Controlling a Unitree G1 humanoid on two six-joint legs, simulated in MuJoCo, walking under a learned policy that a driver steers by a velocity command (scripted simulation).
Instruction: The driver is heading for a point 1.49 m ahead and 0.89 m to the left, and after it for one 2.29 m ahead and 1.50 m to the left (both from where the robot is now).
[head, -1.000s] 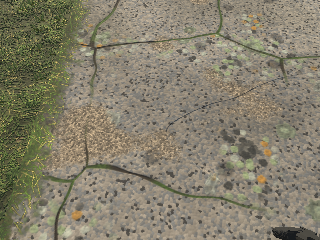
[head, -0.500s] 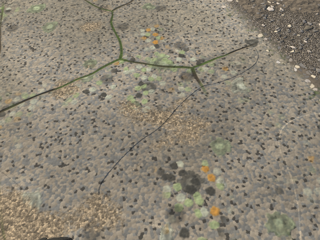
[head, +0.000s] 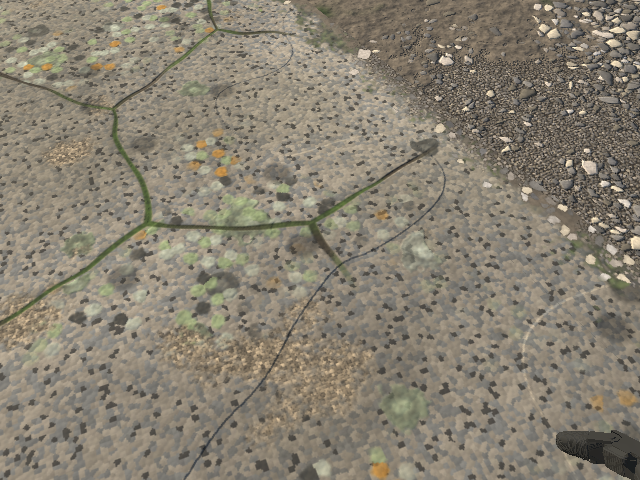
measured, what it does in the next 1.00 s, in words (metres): walks ahead, turning left: right foot, then left foot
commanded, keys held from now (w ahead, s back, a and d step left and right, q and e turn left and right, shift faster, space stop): w+q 1.00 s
